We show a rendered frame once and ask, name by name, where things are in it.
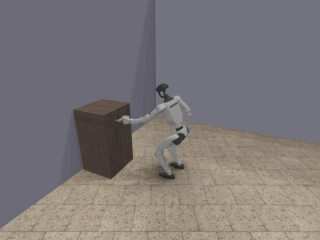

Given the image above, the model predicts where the robot left upper arm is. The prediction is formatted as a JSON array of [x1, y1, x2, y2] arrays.
[[146, 104, 166, 122]]

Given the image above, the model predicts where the robot torso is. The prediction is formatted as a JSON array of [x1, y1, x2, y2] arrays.
[[162, 98, 188, 140]]

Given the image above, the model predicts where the cabinet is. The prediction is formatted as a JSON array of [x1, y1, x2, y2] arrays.
[[73, 99, 133, 179]]

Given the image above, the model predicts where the right robot hand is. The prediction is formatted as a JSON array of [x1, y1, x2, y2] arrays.
[[184, 125, 191, 136]]

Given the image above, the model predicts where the left robot hand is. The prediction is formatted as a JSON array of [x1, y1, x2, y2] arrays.
[[123, 115, 130, 125]]

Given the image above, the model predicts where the drawer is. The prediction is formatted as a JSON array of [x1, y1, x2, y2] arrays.
[[105, 107, 130, 131]]

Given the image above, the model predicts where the left robot forearm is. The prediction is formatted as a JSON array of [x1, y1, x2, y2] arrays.
[[129, 116, 150, 125]]

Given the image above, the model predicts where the right robot forearm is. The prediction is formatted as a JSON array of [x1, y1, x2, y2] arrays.
[[185, 111, 191, 126]]

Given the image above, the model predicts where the robot right upper arm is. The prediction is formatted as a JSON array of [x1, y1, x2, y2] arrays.
[[173, 95, 191, 114]]

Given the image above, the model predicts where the robot left foot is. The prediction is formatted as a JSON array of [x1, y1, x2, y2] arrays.
[[159, 172, 175, 179]]

